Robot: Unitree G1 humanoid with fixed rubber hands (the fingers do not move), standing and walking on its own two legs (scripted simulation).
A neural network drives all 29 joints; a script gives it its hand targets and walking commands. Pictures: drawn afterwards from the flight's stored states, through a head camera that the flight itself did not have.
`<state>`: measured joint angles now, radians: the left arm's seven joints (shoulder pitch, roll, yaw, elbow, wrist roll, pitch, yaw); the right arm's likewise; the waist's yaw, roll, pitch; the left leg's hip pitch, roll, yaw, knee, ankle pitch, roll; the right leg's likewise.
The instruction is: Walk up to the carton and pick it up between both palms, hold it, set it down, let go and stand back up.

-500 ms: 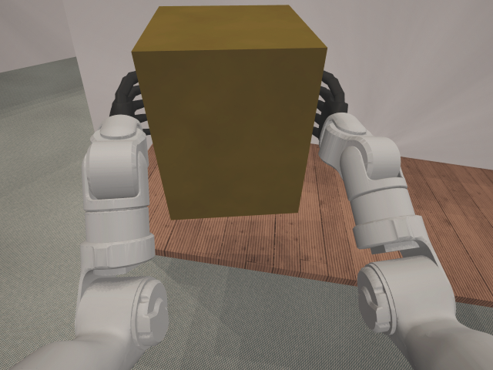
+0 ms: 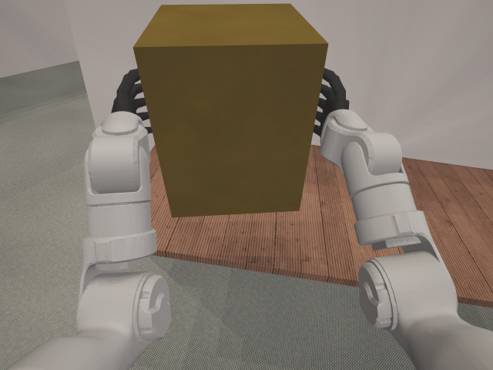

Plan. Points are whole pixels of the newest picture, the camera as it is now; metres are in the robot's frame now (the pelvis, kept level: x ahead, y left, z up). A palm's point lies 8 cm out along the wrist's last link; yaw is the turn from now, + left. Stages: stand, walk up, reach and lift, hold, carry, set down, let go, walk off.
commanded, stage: hold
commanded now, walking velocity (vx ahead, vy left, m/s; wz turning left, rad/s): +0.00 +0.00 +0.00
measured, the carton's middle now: (231, 109) +0.41 +0.01 +0.27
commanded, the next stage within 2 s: none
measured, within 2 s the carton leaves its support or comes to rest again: neither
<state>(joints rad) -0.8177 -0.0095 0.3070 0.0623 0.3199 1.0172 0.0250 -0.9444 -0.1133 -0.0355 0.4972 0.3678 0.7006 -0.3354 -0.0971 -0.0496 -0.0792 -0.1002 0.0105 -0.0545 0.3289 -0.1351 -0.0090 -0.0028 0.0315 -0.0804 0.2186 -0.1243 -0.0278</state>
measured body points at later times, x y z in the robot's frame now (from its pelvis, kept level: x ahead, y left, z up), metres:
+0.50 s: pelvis -0.01 -0.01 +0.00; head -0.07 +0.03 +0.44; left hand +0.36 +0.16 +0.26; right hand +0.37 -0.14 +0.27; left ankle +0.03 +0.12 -0.75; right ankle +0.01 -0.10 -0.75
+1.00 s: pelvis +0.00 +0.00 +0.00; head -0.06 +0.03 +0.44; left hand +0.37 +0.16 +0.27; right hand +0.38 -0.13 +0.28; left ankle +0.03 +0.12 -0.75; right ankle +0.01 -0.10 -0.75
